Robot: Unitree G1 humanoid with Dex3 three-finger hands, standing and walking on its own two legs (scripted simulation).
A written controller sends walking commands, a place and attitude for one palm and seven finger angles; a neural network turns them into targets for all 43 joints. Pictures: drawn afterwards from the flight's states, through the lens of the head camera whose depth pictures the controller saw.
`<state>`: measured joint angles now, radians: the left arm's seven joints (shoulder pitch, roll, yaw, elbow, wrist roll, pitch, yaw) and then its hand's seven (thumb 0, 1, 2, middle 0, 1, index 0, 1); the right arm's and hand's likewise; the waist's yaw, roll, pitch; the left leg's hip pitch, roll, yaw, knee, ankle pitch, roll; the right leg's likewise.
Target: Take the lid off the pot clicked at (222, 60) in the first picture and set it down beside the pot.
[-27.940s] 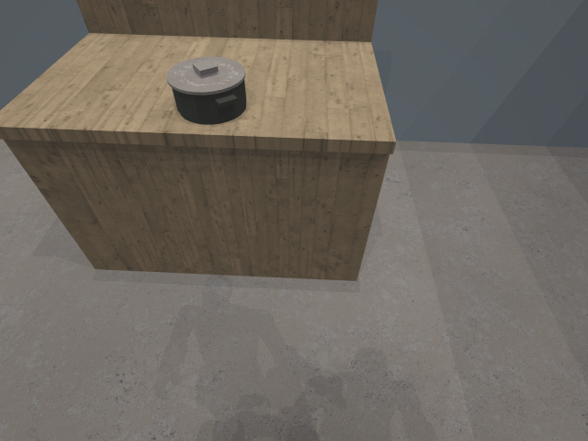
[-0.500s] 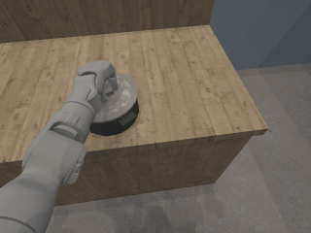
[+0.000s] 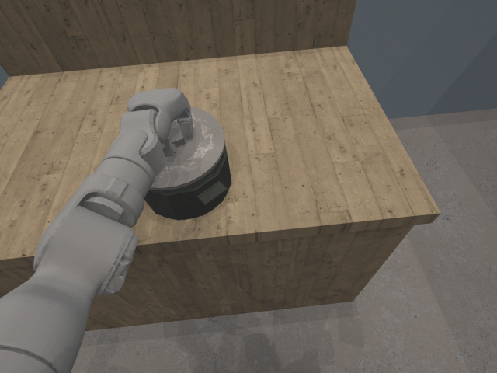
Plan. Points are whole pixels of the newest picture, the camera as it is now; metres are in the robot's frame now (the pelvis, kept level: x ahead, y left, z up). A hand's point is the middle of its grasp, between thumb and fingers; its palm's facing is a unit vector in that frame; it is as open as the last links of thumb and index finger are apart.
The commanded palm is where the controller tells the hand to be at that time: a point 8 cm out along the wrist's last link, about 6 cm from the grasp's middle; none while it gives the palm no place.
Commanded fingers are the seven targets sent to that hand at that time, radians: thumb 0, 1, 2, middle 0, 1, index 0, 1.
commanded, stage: lift the lid straight up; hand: left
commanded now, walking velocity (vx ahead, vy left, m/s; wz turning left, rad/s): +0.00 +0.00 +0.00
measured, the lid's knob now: (167, 136) +0.52 +0.12 +0.09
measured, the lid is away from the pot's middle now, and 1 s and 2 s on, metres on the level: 0.01 0.02 0.07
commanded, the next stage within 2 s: move the lid sideways beside the pot in 1.46 s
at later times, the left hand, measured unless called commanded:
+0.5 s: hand (160, 115) +0.50 +0.11 +0.15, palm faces -0.30 -0.06 -0.95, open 6.7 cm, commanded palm +0.49 +0.12 +0.23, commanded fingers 0.00 0.54 1.09 -0.74 -1.02 -0.95 -1.10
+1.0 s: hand (153, 91) +0.50 +0.11 +0.19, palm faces -0.26 -0.08 -0.96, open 6.7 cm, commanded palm +0.49 +0.12 +0.27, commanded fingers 0.00 0.54 1.09 -0.74 -1.02 -0.95 -1.10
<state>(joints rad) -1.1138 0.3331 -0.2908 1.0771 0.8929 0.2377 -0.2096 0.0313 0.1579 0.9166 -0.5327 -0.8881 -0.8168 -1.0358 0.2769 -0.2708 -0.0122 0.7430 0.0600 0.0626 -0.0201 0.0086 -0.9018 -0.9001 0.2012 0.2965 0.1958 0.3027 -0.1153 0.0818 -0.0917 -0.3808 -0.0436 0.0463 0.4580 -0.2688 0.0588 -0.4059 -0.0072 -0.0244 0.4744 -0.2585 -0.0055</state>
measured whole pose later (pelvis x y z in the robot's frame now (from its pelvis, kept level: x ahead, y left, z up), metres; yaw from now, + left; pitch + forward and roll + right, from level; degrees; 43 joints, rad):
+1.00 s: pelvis +0.00 +0.01 +0.00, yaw +1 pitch +10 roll +0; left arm -1.31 0.36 -0.28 1.07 0.90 0.29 -0.34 0.04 0.16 0.92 -0.53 -0.88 -0.83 -1.04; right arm 0.28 -0.27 0.01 0.74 0.05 0.02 -0.01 0.01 -0.90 -0.90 0.20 0.30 0.20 0.30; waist -0.11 0.08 -0.08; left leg -0.35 -0.06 0.04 0.41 -0.24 0.07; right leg -0.38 -0.03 -0.03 0.45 -0.24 0.01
